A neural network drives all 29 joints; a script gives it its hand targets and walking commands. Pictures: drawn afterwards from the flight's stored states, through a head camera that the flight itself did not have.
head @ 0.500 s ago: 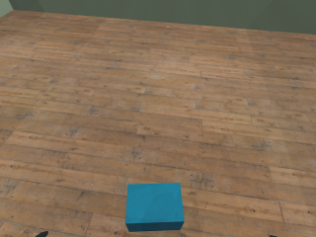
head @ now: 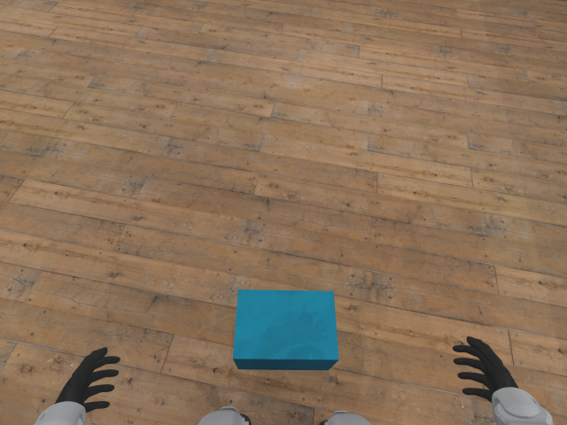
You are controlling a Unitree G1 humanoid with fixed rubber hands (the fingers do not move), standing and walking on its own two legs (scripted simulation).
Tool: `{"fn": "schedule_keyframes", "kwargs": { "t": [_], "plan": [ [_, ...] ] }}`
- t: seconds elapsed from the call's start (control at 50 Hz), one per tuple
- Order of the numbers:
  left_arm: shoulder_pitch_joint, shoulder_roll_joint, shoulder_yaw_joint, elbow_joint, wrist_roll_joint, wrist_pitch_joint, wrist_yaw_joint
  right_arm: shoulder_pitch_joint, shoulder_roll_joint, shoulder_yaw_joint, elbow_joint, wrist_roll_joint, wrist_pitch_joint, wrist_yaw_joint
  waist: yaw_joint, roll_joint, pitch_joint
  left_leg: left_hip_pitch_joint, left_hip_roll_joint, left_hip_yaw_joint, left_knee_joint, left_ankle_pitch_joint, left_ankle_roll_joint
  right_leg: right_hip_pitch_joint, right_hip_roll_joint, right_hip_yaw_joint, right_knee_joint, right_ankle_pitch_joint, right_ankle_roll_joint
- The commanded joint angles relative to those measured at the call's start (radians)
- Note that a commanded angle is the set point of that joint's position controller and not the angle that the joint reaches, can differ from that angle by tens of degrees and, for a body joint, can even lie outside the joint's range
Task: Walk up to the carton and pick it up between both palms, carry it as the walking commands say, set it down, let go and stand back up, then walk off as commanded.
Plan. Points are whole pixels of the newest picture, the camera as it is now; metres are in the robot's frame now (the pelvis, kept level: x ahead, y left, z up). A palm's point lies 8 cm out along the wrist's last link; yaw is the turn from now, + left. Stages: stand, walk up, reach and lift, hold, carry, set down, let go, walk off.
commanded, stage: reach and lift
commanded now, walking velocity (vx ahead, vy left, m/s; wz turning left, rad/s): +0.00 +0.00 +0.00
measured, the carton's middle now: (284, 331) +0.40 -0.02 -0.66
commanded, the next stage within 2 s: none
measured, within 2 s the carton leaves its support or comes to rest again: neither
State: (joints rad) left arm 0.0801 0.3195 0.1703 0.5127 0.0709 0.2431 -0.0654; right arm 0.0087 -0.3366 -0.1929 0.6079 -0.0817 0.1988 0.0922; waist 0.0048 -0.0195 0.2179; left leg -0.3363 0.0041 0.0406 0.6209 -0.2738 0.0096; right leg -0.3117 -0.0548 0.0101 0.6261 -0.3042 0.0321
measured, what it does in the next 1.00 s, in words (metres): lowers itself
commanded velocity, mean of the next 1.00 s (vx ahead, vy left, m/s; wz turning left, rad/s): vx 0.00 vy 0.00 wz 0.00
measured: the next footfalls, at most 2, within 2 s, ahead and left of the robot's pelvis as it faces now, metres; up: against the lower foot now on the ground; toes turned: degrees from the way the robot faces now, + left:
none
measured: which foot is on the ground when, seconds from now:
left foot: down 0.00-1.00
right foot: down 0.00-1.00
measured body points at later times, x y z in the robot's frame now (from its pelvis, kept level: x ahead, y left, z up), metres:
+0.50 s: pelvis -0.03 -0.04 -0.06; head +0.14 -0.03 +0.36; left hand +0.29 +0.27 -0.14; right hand +0.30 -0.29 -0.15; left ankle +0.04 +0.11 -0.73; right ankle +0.02 -0.15 -0.73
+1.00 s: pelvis -0.06 -0.02 -0.12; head +0.21 +0.00 +0.24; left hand +0.43 +0.25 -0.20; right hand +0.43 -0.25 -0.19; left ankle +0.03 +0.11 -0.73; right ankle +0.02 -0.15 -0.73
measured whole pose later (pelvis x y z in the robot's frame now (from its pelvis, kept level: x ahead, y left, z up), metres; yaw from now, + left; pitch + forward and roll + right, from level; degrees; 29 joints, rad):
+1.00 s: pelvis -0.06 -0.02 -0.12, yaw +0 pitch +37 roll -2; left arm -1.01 0.44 0.24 0.94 -0.08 0.16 -0.10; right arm -0.96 -0.34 -0.28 0.89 0.10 0.17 0.03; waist 0.00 0.00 -0.02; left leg -1.50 0.03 -0.03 1.17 -0.31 -0.01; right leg -1.45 -0.02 -0.03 1.16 -0.36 0.02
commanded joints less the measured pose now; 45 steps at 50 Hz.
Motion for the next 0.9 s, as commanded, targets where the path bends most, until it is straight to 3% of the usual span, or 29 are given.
{"fn": "schedule_keyframes", "kwargs": {
  "t": [0.0, 0.1, 0.18, 0.24, 0.32, 0.4, 0.48, 0.7, 0.8, 0.88],
  "plan": [
    [-0.08, 0.095, 0.016, -0.114, -0.018, -0.02, 0.022, -0.041, -0.187, -0.075, -0.059, 0.01, -0.013, 0.01, -0.045, 0.131, -0.294, 0.093, 0.014, -0.042, -0.066, 0.08, -0.063, -0.061, 0.116, -0.093, 0.057, 0.052, -0.007],
    [-0.096, 0.089, 0.022, -0.057, -0.054, -0.045, 0.041, -0.067, -0.179, -0.066, -0.075, 0.027, -0.04, 0.009, -0.024, 0.081, -0.453, 0.088, -0.005, -0.069, 0.13, 0.47, -0.076, -0.266, 0.112, -0.079, 0.164, 0.22, -0.009],
    [-0.127, 0.114, 0.046, -0.006, -0.076, -0.075, 0.043, -0.084, -0.145, -0.047, -0.08, 0.053, -0.056, -0.009, -0.021, 0.048, -0.552, 0.0, -0.019, -0.069, 0.214, 0.582, -0.069, -0.362, 0.114, -0.076, 0.221, 0.334, 0.005],
    [-0.205, 0.146, 0.063, 0.027, -0.09, -0.093, 0.029, -0.143, -0.116, -0.03, -0.102, 0.077, -0.06, -0.032, -0.009, 0.013, -0.616, -0.089, -0.032, -0.048, 0.256, 0.526, -0.058, -0.363, 0.108, -0.064, 0.238, 0.37, 0.014],
    [-0.35, 0.2, 0.072, 0.066, -0.102, -0.09, 0.001, -0.282, -0.088, -0.005, -0.132, 0.097, -0.036, -0.068, 0.011, -0.03, -0.635, -0.267, -0.042, -0.012, 0.274, 0.299, -0.04, -0.322, 0.095, -0.039, 0.242, 0.279, 0.019],
    [-0.5, 0.25, 0.089, 0.113, -0.093, -0.075, -0.031, -0.401, -0.056, 0.009, -0.115, 0.114, -0.001, -0.1, 0.017, -0.03, -0.624, -0.403, -0.045, 0.012, 0.289, 0.115, -0.026, -0.33, 0.088, -0.023, 0.242, 0.142, 0.021],
    [-0.662, 0.293, 0.098, 0.154, -0.094, -0.075, -0.063, -0.523, -0.04, 0.008, -0.078, 0.122, 0.014, -0.124, 0.02, -0.013, -0.647, -0.505, -0.051, 0.022, 0.319, 0.016, -0.021, -0.351, 0.083, -0.019, 0.257, 0.064, 0.022],
    [-1.044, 0.324, 0.073, 0.254, -0.139, -0.086, -0.084, -0.876, -0.09, -0.066, 0.048, 0.164, 0.003, -0.128, -0.01, 0.056, -0.867, -0.604, -0.04, 0.004, 0.38, -0.039, -0.024, -0.518, 0.094, -0.048, 0.339, 0.011, 0.01],
    [-1.189, 0.32, 0.074, 0.307, -0.15, -0.099, -0.065, -1.035, -0.129, -0.081, 0.11, 0.188, -0.023, -0.105, -0.009, 0.085, -0.979, -0.611, -0.034, -0.012, 0.414, -0.002, -0.035, -0.638, 0.095, -0.067, 0.383, 0.02, 0.006],
    [-1.268, 0.302, 0.081, 0.338, -0.158, -0.102, -0.047, -1.139, -0.149, -0.085, 0.16, 0.197, -0.033, -0.079, 0.01, 0.082, -1.065, -0.62, -0.034, -0.022, 0.434, 0.056, -0.033, -0.725, 0.1, -0.076, 0.415, 0.038, 0.002]
  ]
}}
